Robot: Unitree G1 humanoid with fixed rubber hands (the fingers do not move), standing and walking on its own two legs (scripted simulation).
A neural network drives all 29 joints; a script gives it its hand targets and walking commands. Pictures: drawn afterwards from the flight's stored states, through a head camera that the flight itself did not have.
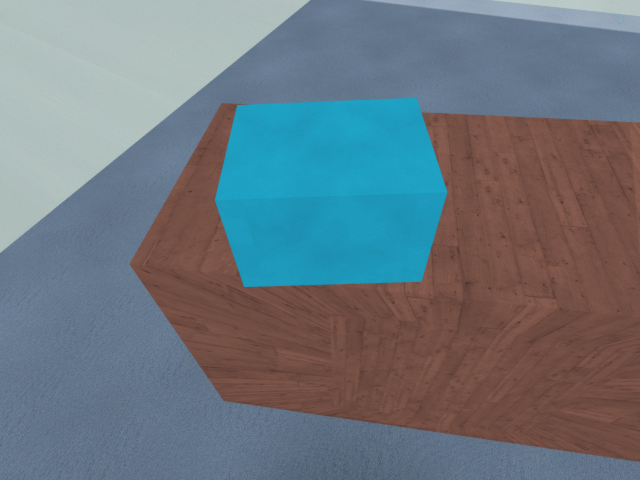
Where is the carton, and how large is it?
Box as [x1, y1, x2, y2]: [215, 98, 446, 286]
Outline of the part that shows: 416,98 237,105 215,201 244,286 421,281 445,198 446,189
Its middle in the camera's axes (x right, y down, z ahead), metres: +0.02 -0.08 +0.62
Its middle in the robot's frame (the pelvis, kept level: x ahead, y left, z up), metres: +0.52 +0.02 +0.05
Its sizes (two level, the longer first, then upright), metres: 0.286 0.219 0.194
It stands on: a pedestal, 0.72 m high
